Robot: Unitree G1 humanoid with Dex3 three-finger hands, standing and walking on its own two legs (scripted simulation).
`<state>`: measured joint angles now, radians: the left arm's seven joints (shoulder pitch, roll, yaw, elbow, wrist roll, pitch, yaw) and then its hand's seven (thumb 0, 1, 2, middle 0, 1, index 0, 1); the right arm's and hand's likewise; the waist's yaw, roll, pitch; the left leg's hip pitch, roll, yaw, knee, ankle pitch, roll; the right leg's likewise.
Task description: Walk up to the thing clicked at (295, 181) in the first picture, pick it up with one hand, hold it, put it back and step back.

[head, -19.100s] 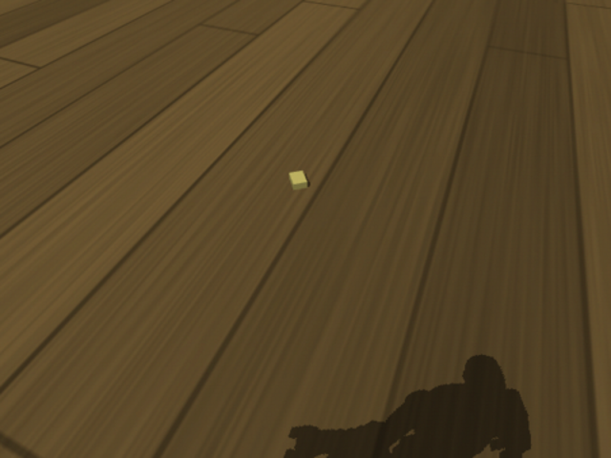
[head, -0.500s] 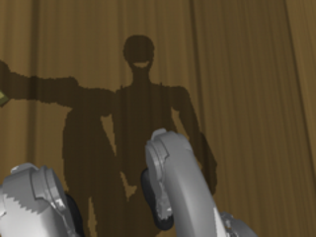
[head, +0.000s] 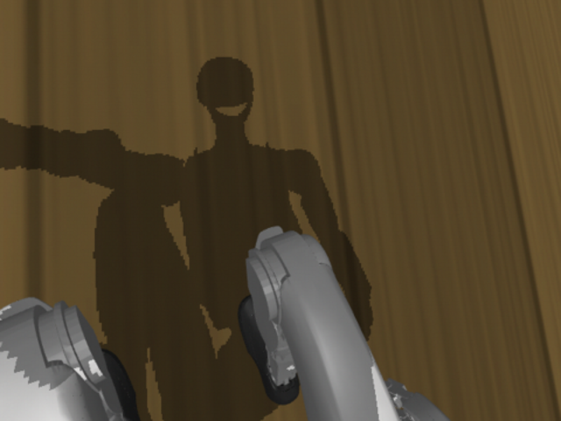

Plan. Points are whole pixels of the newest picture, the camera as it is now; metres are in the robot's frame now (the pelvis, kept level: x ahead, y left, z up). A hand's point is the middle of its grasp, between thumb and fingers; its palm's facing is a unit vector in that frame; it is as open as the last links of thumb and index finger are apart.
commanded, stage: rise first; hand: left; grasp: from above
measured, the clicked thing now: out of the picture +0.51 +0.34 -0.30
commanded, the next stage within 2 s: none
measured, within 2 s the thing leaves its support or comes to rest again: neither
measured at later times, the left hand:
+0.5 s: hand out of the picture +0.47 +0.38 -0.16, palm faces -0.29 -0.30 -0.91, open 13.9 cm
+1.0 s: hand out of the picture +0.47 +0.37 -0.16, palm faces -0.28 -0.29 -0.91, open 13.8 cm
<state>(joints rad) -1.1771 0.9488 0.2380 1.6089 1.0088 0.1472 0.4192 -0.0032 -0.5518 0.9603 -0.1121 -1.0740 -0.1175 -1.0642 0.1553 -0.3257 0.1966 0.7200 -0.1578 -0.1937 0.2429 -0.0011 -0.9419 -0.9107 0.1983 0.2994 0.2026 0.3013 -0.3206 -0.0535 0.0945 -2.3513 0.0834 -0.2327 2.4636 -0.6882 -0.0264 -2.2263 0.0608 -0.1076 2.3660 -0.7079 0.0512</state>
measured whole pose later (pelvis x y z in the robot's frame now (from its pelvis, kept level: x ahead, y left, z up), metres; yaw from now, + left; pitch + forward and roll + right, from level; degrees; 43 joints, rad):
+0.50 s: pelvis +0.00 +0.00 +0.00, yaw +0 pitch +31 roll -10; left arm -1.17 0.94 0.20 1.58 1.00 0.19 0.38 0.00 -0.52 0.93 -0.12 -1.08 -0.13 -1.06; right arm 0.18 -0.33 0.21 0.70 -0.15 -0.20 0.25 0.00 -0.94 -0.91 0.20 0.30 0.20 0.30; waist -0.32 -0.05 0.08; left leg -2.35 0.08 -0.23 2.46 -0.67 -0.02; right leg -2.22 0.06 -0.11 2.36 -0.70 0.06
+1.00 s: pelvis +0.00 +0.00 +0.00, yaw +0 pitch +31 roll -10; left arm -1.18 0.93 0.21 1.59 0.99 0.19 0.39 0.00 -0.51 0.92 -0.13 -1.07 -0.14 -1.05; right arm 0.17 -0.33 0.20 0.71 -0.16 -0.21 0.24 0.00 -0.94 -0.91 0.20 0.30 0.20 0.30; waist -0.32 -0.04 0.08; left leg -2.35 0.08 -0.23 2.46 -0.67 -0.03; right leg -2.23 0.06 -0.10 2.36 -0.70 0.05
